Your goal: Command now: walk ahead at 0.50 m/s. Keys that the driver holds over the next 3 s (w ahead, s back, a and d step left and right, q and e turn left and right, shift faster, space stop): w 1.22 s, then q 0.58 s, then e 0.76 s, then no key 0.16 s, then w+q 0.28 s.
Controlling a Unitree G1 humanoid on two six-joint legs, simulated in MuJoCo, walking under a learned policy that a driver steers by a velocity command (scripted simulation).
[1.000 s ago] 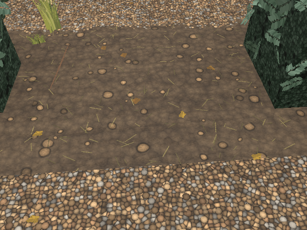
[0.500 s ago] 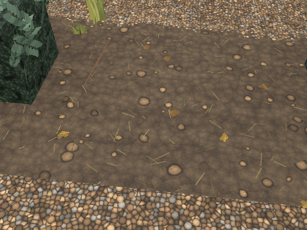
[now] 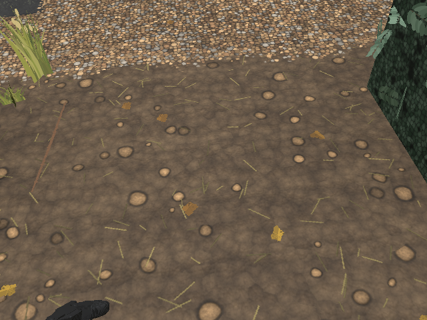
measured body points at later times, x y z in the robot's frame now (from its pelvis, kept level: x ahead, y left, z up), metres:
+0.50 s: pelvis +0.26 +0.00 +0.01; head +0.29 -0.01 +0.46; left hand +0.20 +0.25 -0.13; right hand +0.48 -0.22 -0.09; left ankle +0.44 +0.13 -0.70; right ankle +0.13 -0.11 -0.73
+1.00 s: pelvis +0.53 +0.04 +0.02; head +0.55 +0.04 +0.47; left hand +0.74 +0.27 -0.09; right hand +0.49 -0.22 -0.13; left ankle +0.44 +0.12 -0.73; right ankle +0.74 -0.12 -0.68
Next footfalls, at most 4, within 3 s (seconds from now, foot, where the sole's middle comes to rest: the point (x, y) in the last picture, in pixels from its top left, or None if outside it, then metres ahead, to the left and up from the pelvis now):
0.02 right None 0.17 -0.12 -0.76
0.56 left None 0.48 0.13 -0.76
1.12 right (241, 240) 0.80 -0.10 -0.76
1.64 left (177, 211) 0.94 0.13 -0.76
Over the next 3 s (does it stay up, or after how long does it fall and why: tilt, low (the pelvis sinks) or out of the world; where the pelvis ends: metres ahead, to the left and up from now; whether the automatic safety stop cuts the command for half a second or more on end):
stays up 0.92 -0.05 0.03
